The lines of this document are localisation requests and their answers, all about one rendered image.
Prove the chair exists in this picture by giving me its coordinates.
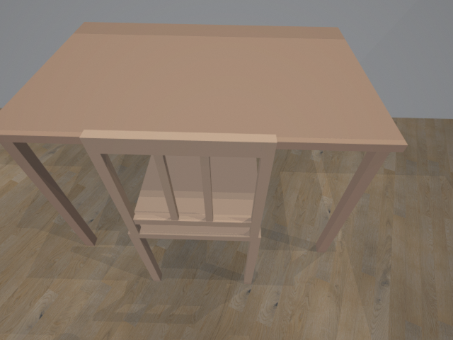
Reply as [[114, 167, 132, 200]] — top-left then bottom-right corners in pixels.
[[80, 130, 277, 284]]

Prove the table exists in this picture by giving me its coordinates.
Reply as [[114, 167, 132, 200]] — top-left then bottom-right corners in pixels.
[[0, 22, 408, 253]]

